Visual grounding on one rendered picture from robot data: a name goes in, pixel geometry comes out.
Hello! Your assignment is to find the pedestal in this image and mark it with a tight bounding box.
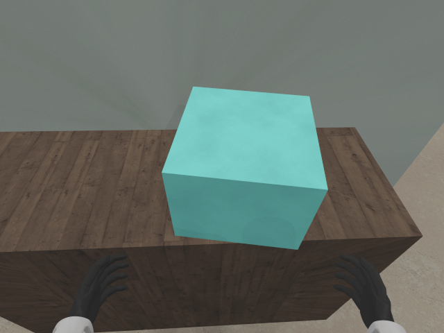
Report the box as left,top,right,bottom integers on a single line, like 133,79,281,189
0,127,423,333

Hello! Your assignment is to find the robot right hand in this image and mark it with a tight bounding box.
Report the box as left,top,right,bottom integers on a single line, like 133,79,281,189
333,254,394,328

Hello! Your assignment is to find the carton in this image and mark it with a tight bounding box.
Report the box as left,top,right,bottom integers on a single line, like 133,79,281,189
162,87,328,250

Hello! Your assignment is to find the robot left hand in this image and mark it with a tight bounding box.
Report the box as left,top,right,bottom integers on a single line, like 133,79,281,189
68,254,129,324

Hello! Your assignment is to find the robot left forearm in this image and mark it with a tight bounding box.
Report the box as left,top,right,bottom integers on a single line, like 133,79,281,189
53,316,94,333

